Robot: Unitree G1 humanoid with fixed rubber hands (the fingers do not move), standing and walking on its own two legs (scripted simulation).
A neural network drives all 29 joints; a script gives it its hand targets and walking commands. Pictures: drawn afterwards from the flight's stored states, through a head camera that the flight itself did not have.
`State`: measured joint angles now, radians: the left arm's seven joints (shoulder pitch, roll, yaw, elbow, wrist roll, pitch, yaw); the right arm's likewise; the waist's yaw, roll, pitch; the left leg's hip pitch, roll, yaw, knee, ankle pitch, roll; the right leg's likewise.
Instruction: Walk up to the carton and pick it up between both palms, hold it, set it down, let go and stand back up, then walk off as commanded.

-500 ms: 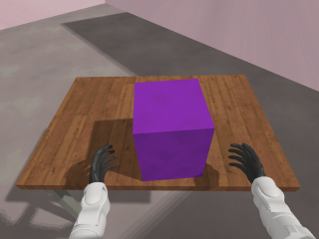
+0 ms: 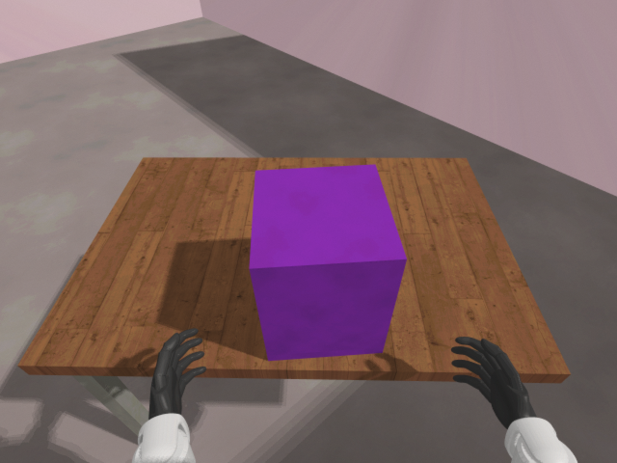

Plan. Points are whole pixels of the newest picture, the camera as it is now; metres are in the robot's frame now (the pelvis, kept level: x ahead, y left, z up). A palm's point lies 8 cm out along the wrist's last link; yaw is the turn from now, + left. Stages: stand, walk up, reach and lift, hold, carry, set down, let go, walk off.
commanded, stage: set down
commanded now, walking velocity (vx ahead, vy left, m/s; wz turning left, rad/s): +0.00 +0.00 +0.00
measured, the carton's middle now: (320, 264) +0.44 +0.02 -0.01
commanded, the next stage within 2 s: let go in 1.94 s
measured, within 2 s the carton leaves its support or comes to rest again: neither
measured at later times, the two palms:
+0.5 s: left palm (168, 412) +0.20 +0.21 -0.02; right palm (504, 411) +0.22 -0.22 -0.03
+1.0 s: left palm (165, 426) +0.19 +0.22 -0.04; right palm (499, 424) +0.21 -0.22 -0.04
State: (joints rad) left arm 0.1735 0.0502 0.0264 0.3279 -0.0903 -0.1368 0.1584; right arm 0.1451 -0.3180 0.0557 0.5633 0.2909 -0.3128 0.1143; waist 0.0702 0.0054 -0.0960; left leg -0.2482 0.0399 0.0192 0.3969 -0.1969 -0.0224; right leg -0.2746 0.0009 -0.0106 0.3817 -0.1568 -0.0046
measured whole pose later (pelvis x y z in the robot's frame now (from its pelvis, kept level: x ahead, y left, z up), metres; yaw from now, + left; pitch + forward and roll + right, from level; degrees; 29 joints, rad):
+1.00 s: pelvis +0.01 +0.00 +0.00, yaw +0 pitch +0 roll +0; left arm 0.24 0.13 0.02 0.33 -0.09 0.06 0.08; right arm 0.21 -0.26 0.06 0.55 0.12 -0.21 0.04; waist 0.07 -0.01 -0.04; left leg -0.17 0.04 0.02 0.37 -0.21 -0.03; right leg -0.20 0.00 -0.01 0.38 -0.19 -0.01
